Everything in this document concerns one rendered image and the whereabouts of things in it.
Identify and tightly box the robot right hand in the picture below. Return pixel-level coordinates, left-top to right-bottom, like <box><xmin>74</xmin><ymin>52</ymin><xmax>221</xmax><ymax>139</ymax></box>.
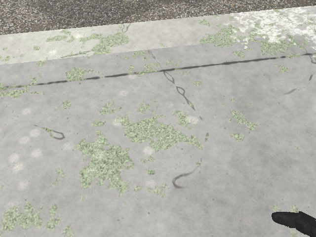
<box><xmin>272</xmin><ymin>211</ymin><xmax>316</xmax><ymax>237</ymax></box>

